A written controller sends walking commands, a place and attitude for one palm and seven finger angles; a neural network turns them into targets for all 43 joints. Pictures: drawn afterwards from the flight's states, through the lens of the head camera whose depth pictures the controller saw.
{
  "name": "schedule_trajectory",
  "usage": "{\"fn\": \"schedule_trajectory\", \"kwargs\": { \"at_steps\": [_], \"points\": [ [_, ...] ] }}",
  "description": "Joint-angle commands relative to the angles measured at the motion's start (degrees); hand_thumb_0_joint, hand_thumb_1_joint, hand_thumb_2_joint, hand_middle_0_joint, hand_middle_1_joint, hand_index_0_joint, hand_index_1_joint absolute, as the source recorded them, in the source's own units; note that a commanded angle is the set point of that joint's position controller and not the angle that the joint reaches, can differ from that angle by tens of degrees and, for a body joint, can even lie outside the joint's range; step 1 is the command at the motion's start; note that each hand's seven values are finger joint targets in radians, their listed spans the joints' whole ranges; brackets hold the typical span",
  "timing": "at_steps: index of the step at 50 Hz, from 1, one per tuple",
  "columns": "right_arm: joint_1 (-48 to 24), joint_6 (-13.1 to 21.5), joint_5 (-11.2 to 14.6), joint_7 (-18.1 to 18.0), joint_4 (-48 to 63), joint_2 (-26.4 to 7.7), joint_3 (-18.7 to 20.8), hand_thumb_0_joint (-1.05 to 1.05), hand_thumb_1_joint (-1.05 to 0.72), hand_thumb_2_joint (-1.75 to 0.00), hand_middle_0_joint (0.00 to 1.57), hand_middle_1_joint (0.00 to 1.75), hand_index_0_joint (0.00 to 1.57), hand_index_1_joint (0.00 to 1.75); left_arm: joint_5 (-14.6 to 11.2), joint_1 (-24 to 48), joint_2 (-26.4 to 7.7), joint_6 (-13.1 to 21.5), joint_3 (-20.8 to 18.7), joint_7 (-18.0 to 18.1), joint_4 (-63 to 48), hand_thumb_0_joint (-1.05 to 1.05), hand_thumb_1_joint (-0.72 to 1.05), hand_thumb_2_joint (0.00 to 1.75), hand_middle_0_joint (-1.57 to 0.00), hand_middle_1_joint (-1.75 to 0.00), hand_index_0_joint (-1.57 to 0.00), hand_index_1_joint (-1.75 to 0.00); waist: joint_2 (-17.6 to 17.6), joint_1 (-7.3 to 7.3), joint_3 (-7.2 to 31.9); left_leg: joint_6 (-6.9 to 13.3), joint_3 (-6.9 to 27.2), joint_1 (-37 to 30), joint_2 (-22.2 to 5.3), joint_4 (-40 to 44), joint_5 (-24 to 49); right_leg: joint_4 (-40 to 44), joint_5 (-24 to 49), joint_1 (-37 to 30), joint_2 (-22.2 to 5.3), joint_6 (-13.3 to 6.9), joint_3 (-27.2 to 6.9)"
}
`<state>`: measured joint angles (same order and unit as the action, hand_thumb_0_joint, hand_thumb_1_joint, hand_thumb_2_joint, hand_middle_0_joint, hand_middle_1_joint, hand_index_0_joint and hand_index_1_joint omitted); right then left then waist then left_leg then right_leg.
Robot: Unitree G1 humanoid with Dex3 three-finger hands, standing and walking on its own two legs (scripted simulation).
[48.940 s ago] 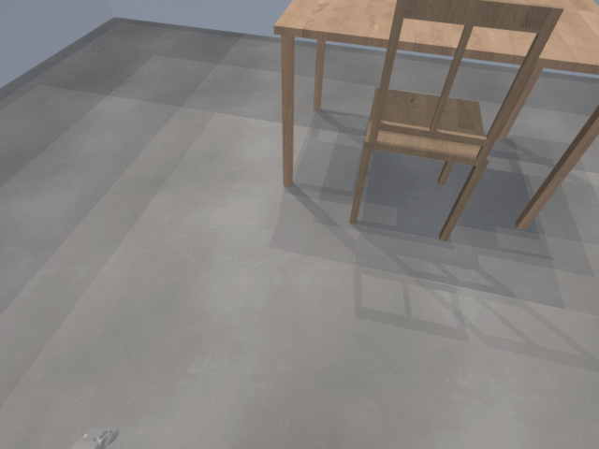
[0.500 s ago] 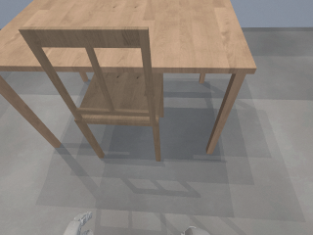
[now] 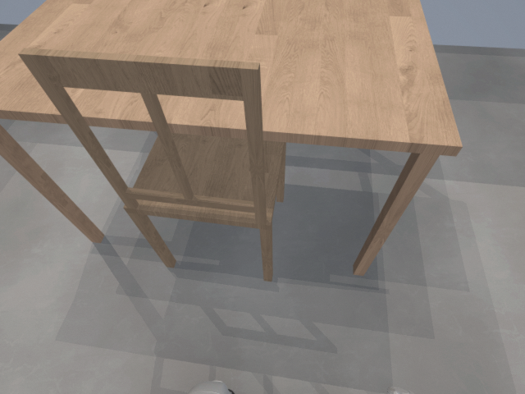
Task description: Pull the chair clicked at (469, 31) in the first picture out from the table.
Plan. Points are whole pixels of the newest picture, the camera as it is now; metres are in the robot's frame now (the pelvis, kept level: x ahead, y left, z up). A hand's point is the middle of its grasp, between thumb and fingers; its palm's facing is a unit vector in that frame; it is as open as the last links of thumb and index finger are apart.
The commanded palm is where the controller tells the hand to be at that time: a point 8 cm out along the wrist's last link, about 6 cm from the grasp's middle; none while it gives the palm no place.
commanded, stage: come to a stop and stand still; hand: left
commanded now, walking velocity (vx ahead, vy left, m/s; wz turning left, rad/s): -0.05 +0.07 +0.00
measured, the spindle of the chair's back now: (172, 154) +0.57 +0.26 -0.05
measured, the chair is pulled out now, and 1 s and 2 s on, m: -0.10 -0.10 -0.10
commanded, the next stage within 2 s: look again from close up in 1.12 s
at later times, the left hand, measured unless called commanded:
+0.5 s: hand out of the picture +0.01 +0.18 -0.17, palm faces +0.06 -0.97 -0.24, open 7.3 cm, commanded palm none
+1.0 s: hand out of the picture -0.03 +0.24 -0.16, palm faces -0.01 -0.98 -0.21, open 7.4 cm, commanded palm none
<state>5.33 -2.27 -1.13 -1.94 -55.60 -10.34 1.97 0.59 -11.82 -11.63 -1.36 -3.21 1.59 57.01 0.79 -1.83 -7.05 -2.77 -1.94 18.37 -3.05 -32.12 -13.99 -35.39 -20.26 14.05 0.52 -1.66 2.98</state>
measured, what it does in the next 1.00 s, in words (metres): steps on the spot: left foot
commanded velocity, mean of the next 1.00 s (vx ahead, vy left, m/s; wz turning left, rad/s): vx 0.00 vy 0.03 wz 0.00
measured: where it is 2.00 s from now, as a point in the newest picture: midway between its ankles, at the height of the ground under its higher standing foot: outside the picture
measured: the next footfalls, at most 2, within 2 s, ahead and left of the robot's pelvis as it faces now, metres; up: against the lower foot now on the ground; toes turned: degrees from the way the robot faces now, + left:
left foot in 0.42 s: +0.00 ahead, +0.14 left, +0.00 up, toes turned +2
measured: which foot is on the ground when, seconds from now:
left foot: down 0.00-0.02, up 0.04-0.40, down 0.42-1.00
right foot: down 0.00-1.00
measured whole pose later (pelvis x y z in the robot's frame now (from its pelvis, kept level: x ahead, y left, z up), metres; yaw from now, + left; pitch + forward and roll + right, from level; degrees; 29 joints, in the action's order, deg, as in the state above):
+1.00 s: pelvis -0.03 +0.06 +0.01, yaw -1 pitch +0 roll +0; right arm 16.9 1.4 -0.9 -1.3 -61.2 -9.2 -1.7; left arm 0.7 -15.9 -10.2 -0.4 0.5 1.4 61.3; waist 0.1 -0.1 -2.3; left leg 3.8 -4.0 11.5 3.0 -25.9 -14.9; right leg -28.0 -14.8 13.4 -2.5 1.3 0.8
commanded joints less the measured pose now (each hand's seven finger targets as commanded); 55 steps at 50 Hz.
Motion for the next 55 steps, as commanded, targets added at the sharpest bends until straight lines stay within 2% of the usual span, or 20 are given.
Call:
{"fn": "schedule_trajectory", "kwargs": {
  "at_steps": [1,2,4,8,11,15,18,19,20,21,22,23,24,26,28,29,32,37,45,55],
  "points": [
    [2.5,-1.3,0.7,0.0,3.4,-6.7,2.8,0.0,-0.9,-0.9,0.2,0.3,0.2,0.3,0.8,-5.4,-10.9,1.2,-2.1,0.8,-1.9,0.0,0.9,0.9,-0.2,-0.3,-0.2,-0.3,-14.7,-0.3,9.1,1.5,1.2,2.7,4.8,-18.9,-17.7,14.8,51.5,-4.9,-20.9,-7.1,-20.5],
    [1.4,-1.8,0.6,-0.2,2.9,-6.2,2.8,0.0,-0.9,-0.9,0.2,0.3,0.2,0.3,0.9,-5.6,-9.1,1.1,-1.8,1.2,-1.6,0.0,0.9,0.9,-0.2,-0.3,-0.2,-0.3,-12.6,-0.32,7.9,2.3,5.5,5.1,4.5,-26.0,-20.6,13.8,56.1,-4.8,-20.8,-8.4,-20.1],
    [2.1,-1.7,0.9,0.1,1.7,-5.2,2.5,0.0,-0.9,-0.9,0.2,0.3,0.2,0.3,0.7,-3.3,-8.2,1.1,-1.6,1.5,-2.0,0.0,0.9,0.9,-0.2,-0.3,-0.2,-0.3,-7.6,1.09,7.9,1.8,5.6,7.7,4.0,-30.0,-16.6,11.7,56.6,-9.1,-17.6,-10.0,-15.2],
    [1.6,-1.5,1.0,0.8,0.5,-5.0,1.9,0.0,-0.9,-0.9,0.2,0.3,0.2,0.3,0.4,-5.3,-7.7,1.6,-1.4,1.5,-1.5,0.0,0.9,0.9,-0.2,-0.3,-0.2,-0.3,-8.5,0.0,9.3,0.6,4.5,7.1,3.4,-22.3,-12.4,13.6,50.1,-14.9,-15.7,-8.3,-12.1],
    [0.7,-1.1,0.9,0.7,0.2,-5.0,1.5,0.0,-0.9,-0.9,0.2,0.3,0.2,0.3,0.3,-7.5,-8.2,1.9,-1.4,1.6,-0.2,0.0,0.9,0.9,-0.2,-0.3,-0.2,-0.3,-7.7,-1.36,9.6,0.5,3.8,6.3,3.6,-14.3,-12.9,13.9,52.9,-19.4,-16.3,-7.9,-13.5],
    [2.9,-0.6,1.1,0.4,-1.0,-4.7,1.2,0.0,-0.9,-0.9,0.2,0.3,0.2,0.3,0.4,-6.9,-8.3,2.0,-1.4,1.6,0.9,0.0,0.9,0.9,-0.2,-0.3,-0.2,-0.3,-7.6,-0.65,9.6,0.8,3.0,2.3,3.2,-5.1,-11.3,13.3,51.3,-18.8,-16.7,-9.0,-13.8],
    [7.2,-0.1,1.0,0.2,-3.1,-3.6,1.0,0.0,-0.9,-0.9,0.2,0.3,0.2,0.3,0.1,-4.2,-7.4,2.1,-0.8,1.3,1.7,0.0,0.9,0.9,-0.2,-0.3,-0.2,-0.3,-8.3,1.78,8.7,1.4,2.3,-6.2,3.1,5.3,-2.1,12.9,40.7,-11.7,-14.2,-6.4,-11.1],
    [8.9,0.4,0.8,0.2,-4.1,-3.9,0.9,0.0,-0.9,-0.9,0.2,0.3,0.2,0.3,-0.2,-3.2,-6.6,2.1,-0.6,1.2,1.8,0.0,0.9,0.9,-0.2,-0.3,-0.2,-0.3,-7.2,2.58,7.8,2.0,2.5,-10.3,2.3,10.5,3.9,12.4,35.6,-8.3,-12.7,-4.6,-10.3],
    [9.7,1.0,0.5,0.2,-4.7,-5.2,0.9,0.0,-0.9,-0.9,0.2,0.3,0.2,0.3,-0.4,-3.2,-5.4,2.1,-0.3,1.1,1.9,0.0,0.9,0.9,-0.2,-0.3,-0.2,-0.3,-3.0,2.23,8.4,3.4,4.8,-13.7,-1.0,10.6,13.7,11.8,28.3,-5.3,-9.8,-2.2,-8.3],
    [6.0,2.6,0.5,0.5,0.3,-7.0,1.0,0.0,-0.9,-0.9,0.2,0.3,0.2,0.3,0.5,-10.1,-4.7,4.5,0.2,3.2,2.3,0.0,0.9,0.9,-0.2,-0.3,-0.2,-0.3,3.6,0.02,12.4,2.4,-0.2,-9.1,-1.6,-2.1,11.2,9.4,51.8,-9.9,-12.0,1.5,-12.1],
    [7.6,2.6,0.4,0.7,2.9,-3.1,0.3,0.0,-0.9,-0.9,0.2,0.3,0.2,0.3,1.0,-9.5,-8.8,4.7,-1.1,3.4,-0.3,0.0,0.9,0.9,-0.2,-0.3,-0.2,-0.3,-1.3,0.16,13.6,3.2,2.0,1.1,0.5,-6.3,-6.2,8.2,58.2,-15.4,-16.2,-0.7,-17.5],
    [7.2,2.2,0.8,0.6,3.9,-3.2,0.1,0.0,-0.9,-0.9,0.2,0.3,0.2,0.3,1.1,-9.8,-9.1,4.7,-1.1,3.4,-0.9,0.0,0.9,0.9,-0.2,-0.3,-0.2,-0.3,-3.7,-0.08,14.3,3.8,2.0,3.2,-0.5,-8.9,-9.7,8.8,55.8,-16.6,-18.4,-4.6,-18.6],
    [7.6,2.2,1.1,0.5,4.5,-2.6,0.0,0.0,-0.9,-0.9,0.2,0.3,0.2,0.3,1.1,-8.3,-7.5,4.4,-0.5,3.0,-1.5,0.0,0.9,0.9,-0.2,-0.3,-0.2,-0.3,-2.7,1.33,11.4,3.6,2.6,2.3,-0.4,-8.1,-10.7,9.2,47.8,-11.1,-18.0,-7.8,-16.0],
    [12.2,2.3,0.7,0.8,3.0,-1.6,-0.4,0.0,-0.9,-0.9,0.2,0.3,0.2,0.3,0.7,-4.3,-6.5,3.5,0.2,2.4,-2.9,0.0,0.9,0.9,-0.2,-0.3,-0.2,-0.3,-0.5,3.94,7.8,3.5,1.4,-7.2,-0.1,2.8,-0.3,8.5,29.3,0.2,-12.7,-6.0,-9.9],
    [13.0,3.2,0.1,0.9,2.5,-4.3,-0.6,0.0,-0.9,-0.9,0.2,0.3,0.2,0.3,0.4,-4.4,-4.5,2.2,0.7,1.8,-3.2,0.0,0.9,0.9,-0.2,-0.3,-0.2,-0.3,7.8,2.43,4.0,5.4,7.0,-4.4,-4.3,7.0,11.6,6.1,10.2,1.4,-5.2,-2.1,-4.6],
    [11.8,3.2,0.0,0.6,2.6,-5.0,-0.9,0.0,-0.9,-0.9,0.2,0.3,0.2,0.3,0.2,-5.2,-4.0,1.8,1.2,1.5,-2.5,0.0,0.9,0.9,-0.2,-0.3,-0.2,-0.3,8.5,1.36,2.8,6.6,8.5,-1.9,-5.5,8.9,11.6,6.1,5.0,-0.1,-3.5,-1.1,-3.0],
    [11.2,3.5,0.0,0.4,3.2,-6.0,-1.1,0.0,-0.9,-0.9,0.2,0.3,0.2,0.3,0.2,-6.0,-3.2,1.4,1.8,0.8,-1.6,0.0,0.9,0.9,-0.2,-0.3,-0.2,-0.3,0.3,1.04,1.3,6.7,8.8,1.3,-4.1,12.0,-0.9,8.0,3.3,-1.1,-3.6,-0.8,-4.0],
    [11.7,3.9,-0.1,0.3,1.7,-6.8,-1.5,0.0,-0.9,-0.9,0.2,0.3,0.2,0.3,0.2,-6.6,-3.5,1.3,2.3,0.1,-0.9,0.0,0.9,0.9,-0.2,-0.3,-0.2,-0.3,2.0,0.86,2.3,6.8,9.7,1.0,-3.9,16.1,-7.3,8.3,4.4,-1.6,-4.2,-0.6,-4.0],
    [13.5,4.7,0.2,0.0,-1.9,-6.2,-2.1,0.0,-0.9,-0.9,0.2,0.3,0.2,0.3,0.1,-6.9,-3.5,1.7,2.8,0.1,1.4,0.0,0.9,0.9,-0.2,-0.3,-0.2,-0.3,0.9,1.17,5.1,6.6,8.0,-3.8,-3.5,14.7,3.6,9.3,8.4,-2.3,-5.3,0.0,-4.6],
    [14.1,4.8,0.5,-0.2,-5.8,-4.7,-2.4,0.0,-0.9,-0.9,0.2,0.3,0.2,0.3,0.0,-8.3,-2.3,2.0,3.1,0.5,4.3,0.0,0.9,0.9,-0.2,-0.3,-0.2,-0.3,-0.5,1.27,4.9,6.3,6.2,-6.2,-2.8,13.2,8.5,10.0,11.2,-2.4,-6.1,0.2,-5.2]
  ]
}}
